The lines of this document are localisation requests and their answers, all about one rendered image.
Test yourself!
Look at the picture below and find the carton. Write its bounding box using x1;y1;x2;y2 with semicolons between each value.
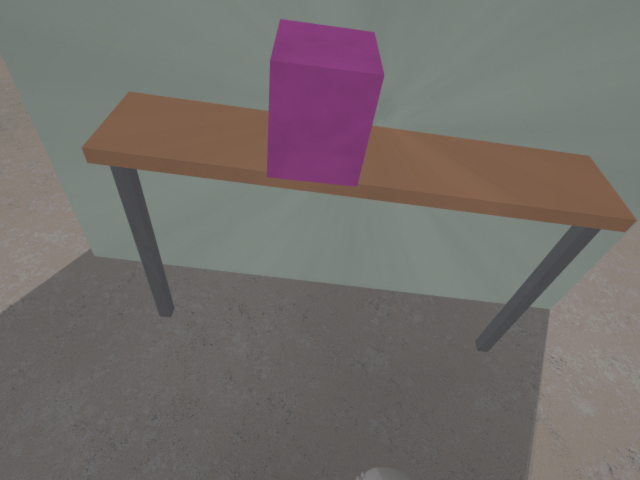
267;19;384;187

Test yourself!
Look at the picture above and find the table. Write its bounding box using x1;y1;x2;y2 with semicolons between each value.
82;92;637;352

